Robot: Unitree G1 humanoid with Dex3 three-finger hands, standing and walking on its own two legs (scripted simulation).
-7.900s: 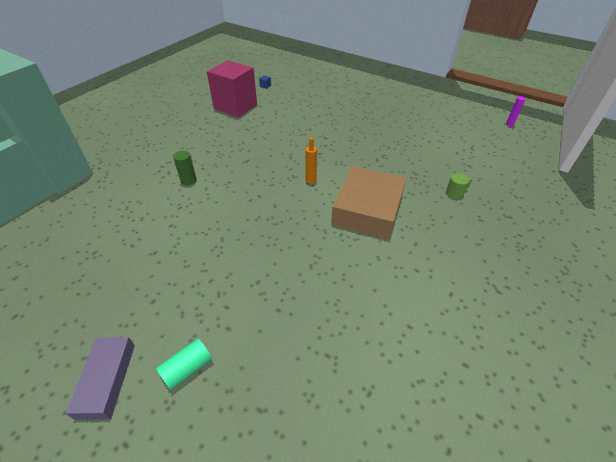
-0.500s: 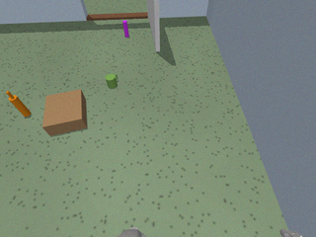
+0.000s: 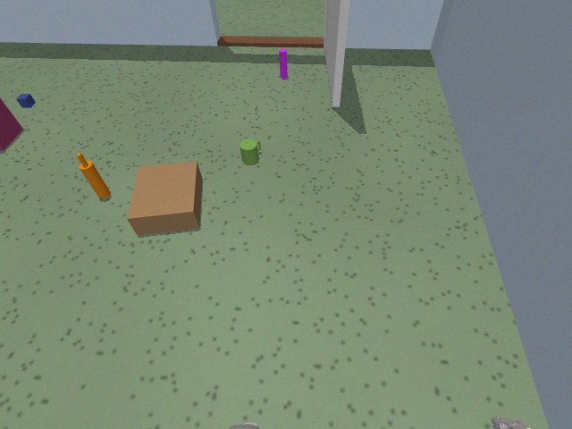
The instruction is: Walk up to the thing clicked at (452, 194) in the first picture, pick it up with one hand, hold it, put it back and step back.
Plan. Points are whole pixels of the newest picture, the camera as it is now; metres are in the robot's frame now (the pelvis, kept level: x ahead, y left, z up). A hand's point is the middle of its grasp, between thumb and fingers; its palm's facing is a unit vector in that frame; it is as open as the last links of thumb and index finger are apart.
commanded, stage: walk up
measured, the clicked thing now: (251, 150) +1.51 +0.24 -0.70
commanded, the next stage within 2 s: stand in 0.68 s
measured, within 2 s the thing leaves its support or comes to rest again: neither
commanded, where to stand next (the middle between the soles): +0.08 +0.00 m, yaw +0 degrees
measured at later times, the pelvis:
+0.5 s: pelvis +0.00 +0.02 +0.02, yaw +2 degrees
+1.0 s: pelvis +0.01 +0.00 +0.03, yaw +1 degrees
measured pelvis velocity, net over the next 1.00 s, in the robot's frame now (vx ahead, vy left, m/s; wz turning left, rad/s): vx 0.01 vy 0.00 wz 0.02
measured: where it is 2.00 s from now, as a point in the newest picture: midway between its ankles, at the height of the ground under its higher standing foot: outside the picture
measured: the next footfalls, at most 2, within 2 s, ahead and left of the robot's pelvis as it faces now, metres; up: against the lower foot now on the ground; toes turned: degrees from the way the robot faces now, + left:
none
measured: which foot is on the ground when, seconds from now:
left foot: down 0.00-1.00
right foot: down 0.00-1.00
